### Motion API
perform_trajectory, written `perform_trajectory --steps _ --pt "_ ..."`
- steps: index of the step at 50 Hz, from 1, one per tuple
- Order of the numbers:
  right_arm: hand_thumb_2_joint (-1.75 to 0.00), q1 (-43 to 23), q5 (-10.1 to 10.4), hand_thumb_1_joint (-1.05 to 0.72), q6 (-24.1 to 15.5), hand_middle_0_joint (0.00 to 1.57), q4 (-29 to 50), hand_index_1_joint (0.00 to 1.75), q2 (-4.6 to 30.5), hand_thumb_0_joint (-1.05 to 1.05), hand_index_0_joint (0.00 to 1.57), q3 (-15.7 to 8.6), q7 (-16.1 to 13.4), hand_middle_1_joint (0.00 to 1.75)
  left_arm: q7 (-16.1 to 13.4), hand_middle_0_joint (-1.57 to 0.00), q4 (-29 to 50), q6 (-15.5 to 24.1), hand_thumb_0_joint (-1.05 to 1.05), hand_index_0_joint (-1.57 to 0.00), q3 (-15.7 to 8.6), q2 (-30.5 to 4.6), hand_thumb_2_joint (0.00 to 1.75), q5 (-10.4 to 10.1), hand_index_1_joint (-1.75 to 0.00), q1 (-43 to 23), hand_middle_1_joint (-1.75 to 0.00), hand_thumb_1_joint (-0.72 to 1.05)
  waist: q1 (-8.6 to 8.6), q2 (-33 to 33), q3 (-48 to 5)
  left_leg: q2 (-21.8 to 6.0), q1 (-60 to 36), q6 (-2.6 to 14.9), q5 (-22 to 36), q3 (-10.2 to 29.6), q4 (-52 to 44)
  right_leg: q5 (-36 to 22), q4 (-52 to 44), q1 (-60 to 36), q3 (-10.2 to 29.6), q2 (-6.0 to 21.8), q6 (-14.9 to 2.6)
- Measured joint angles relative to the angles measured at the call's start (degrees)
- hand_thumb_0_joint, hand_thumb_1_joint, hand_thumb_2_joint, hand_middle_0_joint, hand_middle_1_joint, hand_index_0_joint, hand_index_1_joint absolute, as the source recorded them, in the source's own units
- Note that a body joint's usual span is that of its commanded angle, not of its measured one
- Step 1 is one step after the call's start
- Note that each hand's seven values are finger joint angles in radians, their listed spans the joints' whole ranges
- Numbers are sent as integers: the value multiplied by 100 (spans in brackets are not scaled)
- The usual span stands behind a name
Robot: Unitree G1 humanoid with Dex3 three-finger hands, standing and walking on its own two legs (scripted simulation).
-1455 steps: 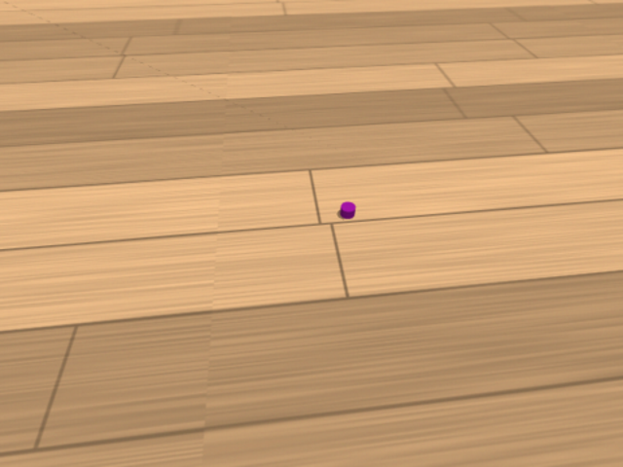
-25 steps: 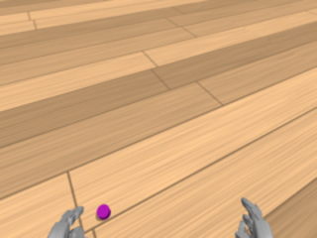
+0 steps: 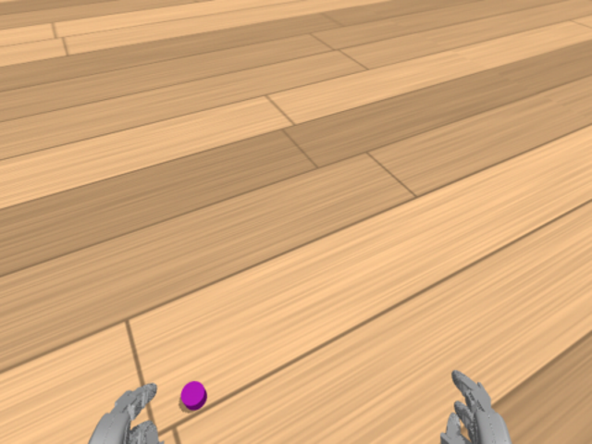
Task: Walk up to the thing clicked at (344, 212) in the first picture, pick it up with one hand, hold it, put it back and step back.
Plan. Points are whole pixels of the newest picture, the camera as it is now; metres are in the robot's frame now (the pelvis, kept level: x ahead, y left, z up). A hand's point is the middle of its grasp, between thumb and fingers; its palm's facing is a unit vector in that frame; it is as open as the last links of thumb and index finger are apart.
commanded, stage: home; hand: left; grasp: from above
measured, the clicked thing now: (194, 395) +0.42 +0.30 -0.69
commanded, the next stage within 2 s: stand in 0.20 s
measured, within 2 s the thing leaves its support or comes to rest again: neither
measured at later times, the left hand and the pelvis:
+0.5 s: hand out of the picture +0.14 +0.22 -0.09, palm faces +0.00 -0.94 -0.33, open 7.4 cm; pelvis -0.01 +0.00 +0.02, yaw -1 degrees
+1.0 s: hand out of the picture +0.04 +0.25 -0.10, palm faces +0.00 -0.95 -0.31, open 7.4 cm; pelvis -0.02 +0.02 +0.06, yaw -1 degrees
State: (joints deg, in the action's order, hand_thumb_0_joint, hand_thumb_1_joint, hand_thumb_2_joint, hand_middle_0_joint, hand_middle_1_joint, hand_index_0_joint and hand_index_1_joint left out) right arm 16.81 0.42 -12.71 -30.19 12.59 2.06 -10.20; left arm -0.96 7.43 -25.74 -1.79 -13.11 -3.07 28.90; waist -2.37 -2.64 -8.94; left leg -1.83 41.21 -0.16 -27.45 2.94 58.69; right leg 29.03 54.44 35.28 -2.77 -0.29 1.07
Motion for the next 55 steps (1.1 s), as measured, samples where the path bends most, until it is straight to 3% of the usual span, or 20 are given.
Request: perform_trajectory --steps 15,19,21,25,31,37,55 --pt "-90 -1 18 -90 16 21 30 30 5 1 20 -6 5 30 -7 -20 18 -18 1 -20 6 -27 90 -1 -30 60 -30 90 -6 -4 -22 4 28 5 -2 3 17 -1 10 23 -1 2 4" --pt "-90 -488 -496 -90 534 21 -812 30 134 1 20 -90 444 30 -77 -21 -1877 1321 1 -21 158 -192 90 476 -30 -951 -30 90 273 224 629 101 -672 56 187 -187 -391 -94 -161 -526 169 116 -14" --pt "-90 -650 -524 -90 776 21 -1146 30 230 1 20 -106 669 30 -70 -21 -2737 1680 0 -21 129 -261 90 572 -30 -1328 -30 90 326 281 827 151 -937 72 313 -235 -641 -182 -324 -744 209 169 3" --pt "-90 -717 -387 -90 972 21 -1530 30 308 1 21 -277 903 30 -70 -21 -3806 2036 0 -21 7 -371 90 581 -30 -1568 -30 90 356 347 1048 203 -1379 90 518 -327 -1093 -349 -659 -1106 293 226 37" --pt "-90 -637 -349 -90 1138 21 -2028 30 375 1 20 -454 969 30 -101 -20 -4992 2307 1 -21 -83 -409 90 588 -30 -1558 -30 90 312 347 1107 234 -1911 124 720 -360 -1612 -576 -1203 -1638 313 258 82" --pt "-90 -577 -319 -90 1213 21 -2467 30 363 0 20 -468 931 30 -107 -20 -5783 2425 1 -21 -69 -332 90 537 -30 -1555 -30 90 310 317 1139 240 -2400 165 949 -388 -2137 -879 -1830 -2158 331 263 133" --pt "-90 -783 -209 -90 1292 21 -3246 30 306 0 20 -433 952 30 -59 -21 -6962 2558 0 -21 -1 -346 90 532 -30 -1732 -30 90 288 249 1262 302 -3169 175 1731 -393 -3474 -1644 -3122 -2901 317 318 173"
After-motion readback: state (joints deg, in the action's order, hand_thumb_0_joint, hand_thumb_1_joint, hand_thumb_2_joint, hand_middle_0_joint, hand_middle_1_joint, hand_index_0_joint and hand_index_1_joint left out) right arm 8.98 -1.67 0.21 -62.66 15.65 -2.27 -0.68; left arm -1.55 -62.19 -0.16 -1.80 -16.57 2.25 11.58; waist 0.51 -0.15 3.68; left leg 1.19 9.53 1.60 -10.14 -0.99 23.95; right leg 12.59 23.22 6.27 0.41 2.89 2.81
